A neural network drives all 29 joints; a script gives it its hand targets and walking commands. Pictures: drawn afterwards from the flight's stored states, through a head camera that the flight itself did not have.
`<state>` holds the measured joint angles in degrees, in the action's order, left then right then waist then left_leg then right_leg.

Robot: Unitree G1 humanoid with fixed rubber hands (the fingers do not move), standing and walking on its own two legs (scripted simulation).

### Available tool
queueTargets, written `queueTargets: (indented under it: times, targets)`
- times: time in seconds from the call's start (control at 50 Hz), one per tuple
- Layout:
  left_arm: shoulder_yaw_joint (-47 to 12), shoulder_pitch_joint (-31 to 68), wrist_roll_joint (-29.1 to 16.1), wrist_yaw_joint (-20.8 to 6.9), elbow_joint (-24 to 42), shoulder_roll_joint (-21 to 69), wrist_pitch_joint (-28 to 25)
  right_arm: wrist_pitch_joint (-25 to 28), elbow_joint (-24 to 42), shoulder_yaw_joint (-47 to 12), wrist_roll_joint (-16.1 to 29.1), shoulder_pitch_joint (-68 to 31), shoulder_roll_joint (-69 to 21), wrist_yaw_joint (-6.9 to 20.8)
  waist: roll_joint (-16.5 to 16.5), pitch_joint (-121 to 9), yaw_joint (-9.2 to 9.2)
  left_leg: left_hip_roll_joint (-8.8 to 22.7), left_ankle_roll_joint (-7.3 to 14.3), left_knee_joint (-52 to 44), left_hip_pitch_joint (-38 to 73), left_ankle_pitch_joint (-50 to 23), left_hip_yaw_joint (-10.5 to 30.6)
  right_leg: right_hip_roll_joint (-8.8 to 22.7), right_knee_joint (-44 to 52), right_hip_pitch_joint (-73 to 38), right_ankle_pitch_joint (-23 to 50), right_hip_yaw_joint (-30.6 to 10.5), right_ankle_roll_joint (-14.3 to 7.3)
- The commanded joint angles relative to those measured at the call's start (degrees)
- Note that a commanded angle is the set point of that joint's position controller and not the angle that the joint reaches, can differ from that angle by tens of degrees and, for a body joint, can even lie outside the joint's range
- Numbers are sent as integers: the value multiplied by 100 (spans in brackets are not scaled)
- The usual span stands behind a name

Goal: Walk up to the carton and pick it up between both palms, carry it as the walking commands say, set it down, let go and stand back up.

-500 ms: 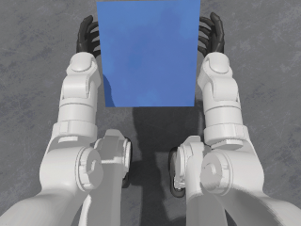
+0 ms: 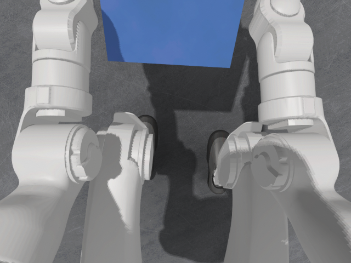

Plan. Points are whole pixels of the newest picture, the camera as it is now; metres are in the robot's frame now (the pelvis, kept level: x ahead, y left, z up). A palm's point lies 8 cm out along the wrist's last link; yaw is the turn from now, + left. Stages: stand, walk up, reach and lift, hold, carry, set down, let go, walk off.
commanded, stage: set down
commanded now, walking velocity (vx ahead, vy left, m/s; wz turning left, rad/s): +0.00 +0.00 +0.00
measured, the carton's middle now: out of the picture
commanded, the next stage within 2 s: none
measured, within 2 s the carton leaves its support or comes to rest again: neither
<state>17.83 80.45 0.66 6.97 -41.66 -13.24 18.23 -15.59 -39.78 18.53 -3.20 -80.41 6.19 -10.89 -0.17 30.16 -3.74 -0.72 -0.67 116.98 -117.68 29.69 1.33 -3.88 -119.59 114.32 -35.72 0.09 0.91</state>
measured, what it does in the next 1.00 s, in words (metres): stands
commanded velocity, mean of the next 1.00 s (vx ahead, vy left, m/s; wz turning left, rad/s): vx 0.00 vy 0.00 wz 0.00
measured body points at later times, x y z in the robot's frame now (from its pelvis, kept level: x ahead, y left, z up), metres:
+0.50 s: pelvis -0.01 +0.00 -0.04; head +0.36 +0.04 +0.21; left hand +0.56 +0.20 -0.19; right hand +0.58 -0.09 -0.19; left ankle +0.13 +0.12 -0.38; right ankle +0.11 -0.11 -0.38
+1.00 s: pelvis +0.02 +0.00 -0.05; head +0.39 +0.02 +0.20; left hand +0.58 +0.20 -0.21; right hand +0.59 -0.10 -0.20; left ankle +0.13 +0.12 -0.38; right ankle +0.11 -0.12 -0.38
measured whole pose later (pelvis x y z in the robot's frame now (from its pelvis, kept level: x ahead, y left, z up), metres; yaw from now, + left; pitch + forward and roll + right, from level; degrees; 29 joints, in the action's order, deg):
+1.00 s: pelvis +0.02 +0.00 -0.05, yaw -1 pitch +38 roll -1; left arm 20.6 82.0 2.3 0.1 -52.4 -15.4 13.4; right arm -12.9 -48.6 22.5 -5.4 -82.3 7.3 -4.4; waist -1.0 19.3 -3.2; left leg -0.9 -0.7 125.0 -131.1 31.6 1.5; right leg -4.6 -127.5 127.3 -38.0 0.3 1.3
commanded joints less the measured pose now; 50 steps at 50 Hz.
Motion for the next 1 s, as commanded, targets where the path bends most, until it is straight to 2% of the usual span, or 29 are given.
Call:
queueTargets:
  times: [0.0,0.04,0.1,0.14,0.18,0.2,0.28,0.32,0.4,0.48,0.52,0.58,0.6,0.64,0.66,0.74,0.82,0.88,0.92,0.98]
  targets:
    - [-2938,3674,-961,-1744,386,5500,-356,82,228,-2888,514,-3609,-5084,1615,-276,-10716,264,-556,41,-563,3977,-2183,-441,-534,970,-3136,2263,339,-65]
    - [-2945,3613,-881,-1838,113,5550,-384,117,-203,-2598,445,-3323,-5133,1686,42,-9943,363,-546,33,-527,3744,-2067,-392,-541,892,-2559,2106,354,-108]
    - [-2849,3739,-788,-1826,60,5428,-470,164,-275,-2449,446,-3402,-4982,1823,346,-9575,332,-538,20,-445,3962,-2066,-331,-523,748,-1995,1883,387,-136]
    - [-2838,3943,-908,-1753,268,5356,-547,228,34,-2611,644,-3856,-4893,1851,299,-9904,230,-548,26,-320,4188,-2315,-334,-499,642,-2054,1998,403,-139]
    - [-2779,3870,-908,-1736,-110,5335,-526,218,-459,-2497,599,-3709,-4836,1863,212,-9399,346,-530,47,-293,3980,-2052,-305,-478,606,-1946,1757,444,-138]
    - [-2726,3848,-850,-1746,-148,5287,-521,203,-581,-2444,587,-3634,-4873,1892,226,-9192,300,-520,56,-307,3967,-2013,-319,-462,623,-1839,1715,442,-126]
    - [-2671,3903,-861,-1825,-262,5389,-496,176,-678,-2219,516,-3634,-4881,1981,228,-8961,402,-528,58,-261,3886,-1823,-306,-443,585,-1670,1495,477,-150]
    - [-2578,3729,-799,-1850,-519,5456,-457,161,-772,-2214,551,-3668,-4905,2034,265,-8677,316,-524,53,-245,3770,-1687,-345,-444,589,-1508,1339,461,-155]
    - [-2513,4011,-845,-1893,-293,5289,-477,119,-731,-2126,547,-3702,-4977,2089,99,-8646,329,-515,99,-198,3603,-1554,-317,-442,497,-1509,1308,470,-134]
    - [-2430,3888,-782,-1924,-446,5295,-415,137,-688,-2064,584,-3906,-4790,2070,214,-8519,258,-510,90,-162,3512,-1394,-351,-439,469,-1447,1134,452,-139]
    - [-2385,3806,-705,-1949,-612,5302,-389,107,-940,-1962,497,-3681,-4842,2097,201,-8219,268,-495,87,-197,3384,-1339,-319,-437,449,-1282,1097,466,-144]
    - [-2315,3696,-670,-2000,-661,5324,-387,121,-847,-1919,458,-3648,-4816,2117,212,-8101,266,-518,77,-138,3256,-1331,-337,-439,424,-1258,1115,449,-149]
    - [-2252,3619,-612,-2005,-695,5280,-386,111,-873,-1938,462,-3597,-4831,2130,187,-7914,170,-514,81,-167,3165,-1369,-337,-446,442,-1175,1121,430,-136]
    - [-2226,3528,-586,-2017,-715,5308,-399,121,-982,-1848,397,-3431,-4853,2133,175,-7623,229,-520,94,-150,2999,-1358,-295,-451,407,-972,1100,417,-135]
    - [-2154,3409,-495,-2021,-885,5253,-370,114,-1043,-1814,382,-3404,-4827,2146,204,-7435,153,-519,96,-174,2925,-1296,-294,-444,427,-851,1033,404,-138]
    - [-2036,3145,-410,-2068,-921,5188,-406,130,-1095,-1829,266,-3078,-4905,2119,-29,-7156,134,-522,96,-126,2502,-1331,-304,-476,396,-918,1109,358,-107]
    - [-1964,2747,-340,-2114,-1010,5232,-402,156,-1051,-1851,200,-2818,-4881,2096,-4,-7179,93,-537,66,-81,2427,-1573,-324,-478,358,-999,1340,311,-91]
    - [-1971,2569,-332,-2140,-965,5202,-440,175,-1069,-1932,240,-2606,-4997,2092,-105,-7194,15,-528,68,-27,2321,-1839,-308,-489,313,-1035,1634,279,-78]
    - [-1973,2490,-312,-2154,-985,5149,-452,186,-1131,-1912,211,-2410,-5021,2070,-94,-7193,77,-511,54,8,2294,-1846,-324,-500,309,-1049,1673,275,-64]
    - [-1930,2221,-274,-2184,-1102,5196,-459,203,-1211,-1921,164,-2229,-5063,2063,-97,-7041,24,-520,38,7,2153,-1962,-321,-505,309,-991,1780,257,-70]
